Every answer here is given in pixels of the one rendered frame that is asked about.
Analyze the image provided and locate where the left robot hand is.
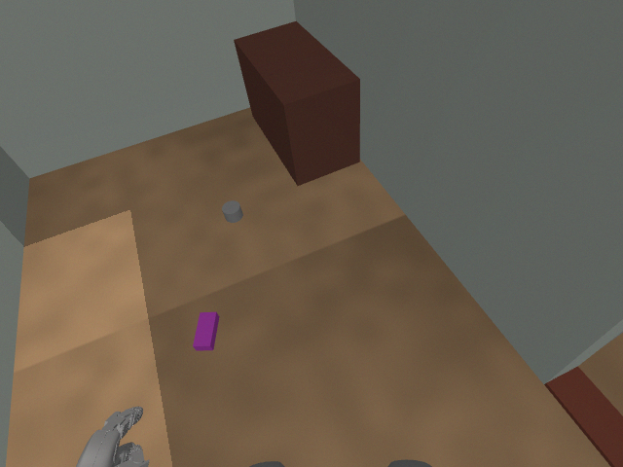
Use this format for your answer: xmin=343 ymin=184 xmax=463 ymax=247
xmin=76 ymin=407 xmax=149 ymax=467

